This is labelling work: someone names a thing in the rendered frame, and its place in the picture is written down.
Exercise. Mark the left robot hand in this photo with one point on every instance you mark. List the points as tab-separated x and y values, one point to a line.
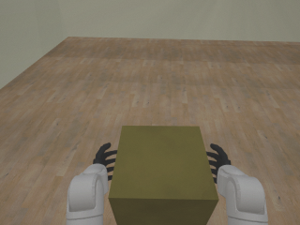
101	158

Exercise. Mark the right robot hand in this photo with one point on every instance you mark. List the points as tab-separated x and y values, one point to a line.
221	160

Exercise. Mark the carton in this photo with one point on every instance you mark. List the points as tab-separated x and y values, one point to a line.
162	176

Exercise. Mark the left robot forearm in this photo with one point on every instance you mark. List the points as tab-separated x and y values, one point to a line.
85	196

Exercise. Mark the right robot forearm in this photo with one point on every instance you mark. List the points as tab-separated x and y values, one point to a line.
245	197

